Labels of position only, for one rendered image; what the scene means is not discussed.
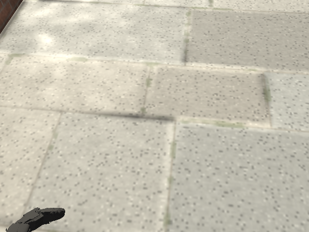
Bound robot left hand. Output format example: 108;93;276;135
6;207;66;232

